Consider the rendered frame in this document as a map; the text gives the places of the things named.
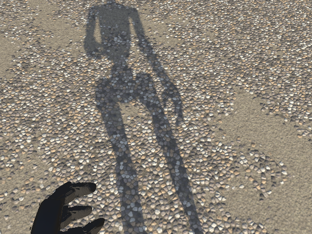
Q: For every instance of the left robot hand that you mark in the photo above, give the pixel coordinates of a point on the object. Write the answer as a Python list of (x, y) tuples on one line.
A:
[(53, 213)]

